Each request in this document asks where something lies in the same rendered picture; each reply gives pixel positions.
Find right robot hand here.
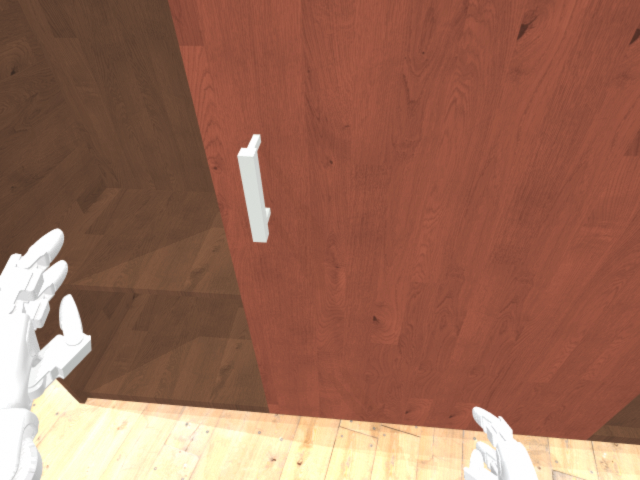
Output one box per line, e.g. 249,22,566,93
464,407,538,480

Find left robot forearm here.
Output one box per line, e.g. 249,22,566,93
0,408,43,480

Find handle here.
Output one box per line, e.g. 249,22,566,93
237,134,271,243

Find wardrobe door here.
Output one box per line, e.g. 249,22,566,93
168,0,640,440
604,394,640,428

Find left robot hand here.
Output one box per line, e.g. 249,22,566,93
0,228,91,411

